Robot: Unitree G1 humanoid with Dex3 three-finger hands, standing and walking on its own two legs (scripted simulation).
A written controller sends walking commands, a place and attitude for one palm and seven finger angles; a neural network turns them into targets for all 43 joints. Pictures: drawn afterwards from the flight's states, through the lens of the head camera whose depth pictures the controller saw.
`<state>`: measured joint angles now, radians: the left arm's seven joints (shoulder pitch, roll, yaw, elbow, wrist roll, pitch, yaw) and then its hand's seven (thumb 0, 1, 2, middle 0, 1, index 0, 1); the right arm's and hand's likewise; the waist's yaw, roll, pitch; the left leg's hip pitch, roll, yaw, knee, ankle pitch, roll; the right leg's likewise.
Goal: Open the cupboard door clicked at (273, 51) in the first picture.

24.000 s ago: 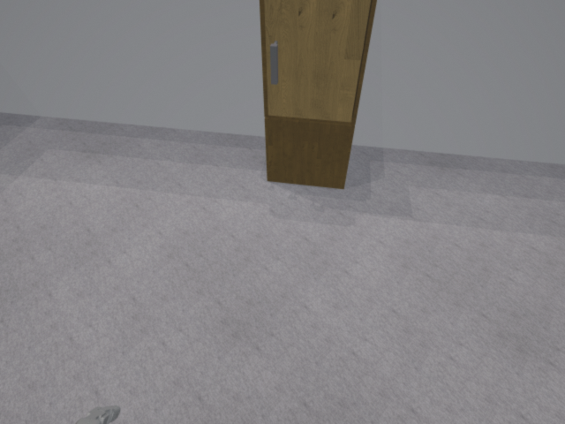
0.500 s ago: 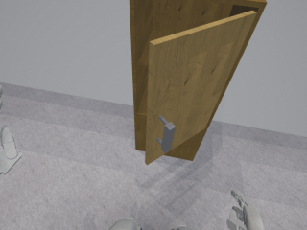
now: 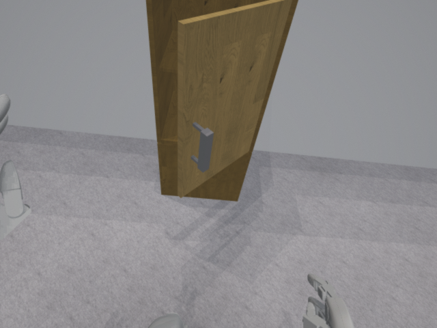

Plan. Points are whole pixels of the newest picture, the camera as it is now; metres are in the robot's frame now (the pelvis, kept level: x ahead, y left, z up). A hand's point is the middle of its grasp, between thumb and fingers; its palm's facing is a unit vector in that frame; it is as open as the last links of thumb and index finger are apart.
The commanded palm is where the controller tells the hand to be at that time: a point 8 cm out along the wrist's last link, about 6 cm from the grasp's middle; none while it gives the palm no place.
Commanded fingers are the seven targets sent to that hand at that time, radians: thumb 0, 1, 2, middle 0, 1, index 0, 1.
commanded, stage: stop stepping back and stand still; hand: left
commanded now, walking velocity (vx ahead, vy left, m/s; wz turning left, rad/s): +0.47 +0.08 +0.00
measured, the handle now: (199, 147) +0.60 +0.11 -0.07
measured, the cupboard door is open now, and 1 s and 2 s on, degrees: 46 46 46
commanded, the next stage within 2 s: let the arm hang, fingers relaxed in 1.00 s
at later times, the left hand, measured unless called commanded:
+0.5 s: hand out of the picture +0.05 +0.26 +0.22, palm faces +0.50 -0.78 -0.38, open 7.4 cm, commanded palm -0.01 +0.30 +0.20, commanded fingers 0.00 0.90 0.90 -0.20 -0.30 -0.20 -0.30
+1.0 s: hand out of the picture -0.01 +0.23 +0.18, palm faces +0.46 -0.73 -0.51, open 7.4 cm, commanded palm -0.07 +0.27 +0.20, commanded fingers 0.00 0.90 0.90 -0.20 -0.30 -0.20 -0.30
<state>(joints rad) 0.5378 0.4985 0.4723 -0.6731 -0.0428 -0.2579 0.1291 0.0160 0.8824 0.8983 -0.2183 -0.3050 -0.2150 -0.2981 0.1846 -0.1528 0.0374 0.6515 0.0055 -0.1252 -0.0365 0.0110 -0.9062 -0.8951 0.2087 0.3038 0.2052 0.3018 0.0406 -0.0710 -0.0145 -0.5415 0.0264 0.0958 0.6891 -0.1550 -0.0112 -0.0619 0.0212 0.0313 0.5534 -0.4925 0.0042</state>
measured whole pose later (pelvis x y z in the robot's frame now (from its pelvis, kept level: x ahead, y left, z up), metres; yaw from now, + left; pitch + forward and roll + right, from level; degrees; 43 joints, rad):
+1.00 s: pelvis -0.20 -0.04 +0.03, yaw +2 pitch +0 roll +3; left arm 0.53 0.36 0.39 -0.39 -0.01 -0.23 0.14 0.02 0.88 0.90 -0.22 -0.30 -0.21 -0.30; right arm 0.23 -0.26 -0.05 0.68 0.00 -0.13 -0.08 0.01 -0.91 -0.90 0.21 0.30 0.20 0.30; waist 0.01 0.00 0.01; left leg -0.50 0.03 0.08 0.89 -0.22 0.01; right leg -0.22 -0.05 -0.07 0.49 -0.27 -0.05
